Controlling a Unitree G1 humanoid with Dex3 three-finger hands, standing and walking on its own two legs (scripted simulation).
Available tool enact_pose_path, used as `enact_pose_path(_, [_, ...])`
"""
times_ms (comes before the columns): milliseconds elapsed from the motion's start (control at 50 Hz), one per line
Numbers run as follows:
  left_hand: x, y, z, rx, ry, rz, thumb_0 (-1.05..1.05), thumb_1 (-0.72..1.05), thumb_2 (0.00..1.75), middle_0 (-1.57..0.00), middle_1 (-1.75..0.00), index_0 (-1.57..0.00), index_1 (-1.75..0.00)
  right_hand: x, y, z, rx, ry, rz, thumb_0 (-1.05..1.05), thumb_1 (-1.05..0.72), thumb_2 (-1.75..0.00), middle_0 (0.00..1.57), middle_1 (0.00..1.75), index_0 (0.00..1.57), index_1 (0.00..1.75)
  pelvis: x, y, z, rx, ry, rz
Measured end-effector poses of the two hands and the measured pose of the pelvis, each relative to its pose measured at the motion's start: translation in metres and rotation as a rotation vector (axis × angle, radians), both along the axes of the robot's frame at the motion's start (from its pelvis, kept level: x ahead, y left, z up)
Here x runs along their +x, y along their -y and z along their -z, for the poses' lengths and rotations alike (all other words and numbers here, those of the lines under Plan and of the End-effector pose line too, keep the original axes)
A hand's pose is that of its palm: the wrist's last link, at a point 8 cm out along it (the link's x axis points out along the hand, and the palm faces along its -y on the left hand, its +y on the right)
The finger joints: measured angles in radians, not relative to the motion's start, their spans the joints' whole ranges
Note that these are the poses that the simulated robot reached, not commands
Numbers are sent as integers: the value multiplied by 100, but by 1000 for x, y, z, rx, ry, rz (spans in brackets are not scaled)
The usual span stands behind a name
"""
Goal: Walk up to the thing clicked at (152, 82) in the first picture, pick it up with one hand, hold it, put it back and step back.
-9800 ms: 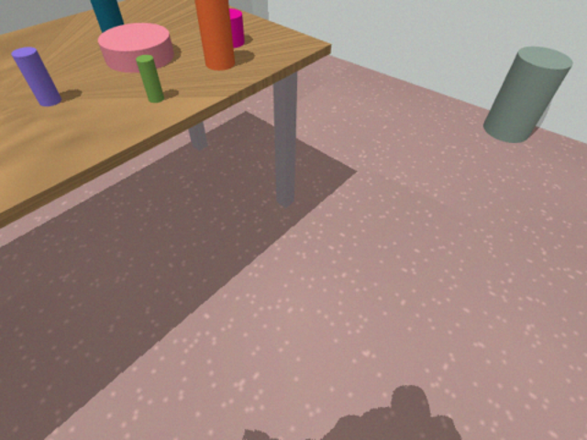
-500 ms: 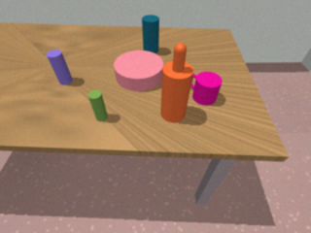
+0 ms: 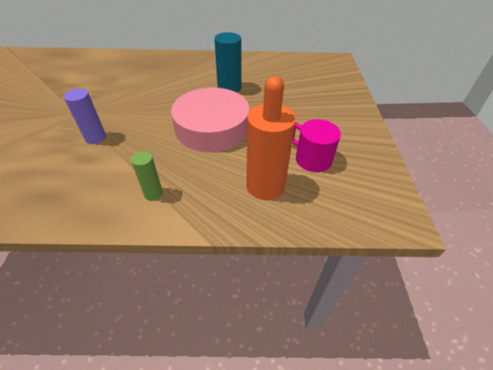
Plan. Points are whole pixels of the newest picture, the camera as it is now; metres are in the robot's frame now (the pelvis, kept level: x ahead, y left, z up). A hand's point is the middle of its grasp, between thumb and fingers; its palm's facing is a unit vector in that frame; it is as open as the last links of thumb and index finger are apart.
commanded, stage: walk up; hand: left
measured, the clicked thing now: (148, 177) +0.49 +0.21 +0.01
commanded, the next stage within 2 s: stand in 0.10 s
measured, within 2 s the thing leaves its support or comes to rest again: neither
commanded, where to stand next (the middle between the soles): +0.05 +0.01 m, yaw -1 degrees
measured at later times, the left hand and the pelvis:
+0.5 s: hand out of the picture +0.07 +0.25 -0.15, palm faces +0.00 -0.94 -0.34, open 7.4 cm; pelvis -0.01 -0.01 +0.00, yaw +0 degrees
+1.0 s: hand out of the picture +0.05 +0.25 -0.16, palm faces -0.01 -0.94 -0.35, open 7.4 cm; pelvis -0.01 -0.01 +0.00, yaw +0 degrees
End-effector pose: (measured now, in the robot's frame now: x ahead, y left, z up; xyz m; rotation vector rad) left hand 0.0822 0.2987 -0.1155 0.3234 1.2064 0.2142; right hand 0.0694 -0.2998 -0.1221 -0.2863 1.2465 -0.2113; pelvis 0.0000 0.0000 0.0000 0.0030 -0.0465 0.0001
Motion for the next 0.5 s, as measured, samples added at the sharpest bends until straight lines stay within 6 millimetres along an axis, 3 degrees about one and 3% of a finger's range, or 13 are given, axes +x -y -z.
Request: enact_pose_path(500, [-22,9,1,-12,-20,-14,0,90,90,-21,-30,-20,-30,4,5,-4,-1,29,-39,0,-91,-90,20,30,21,29,-11,9,-1,-2,5,-5])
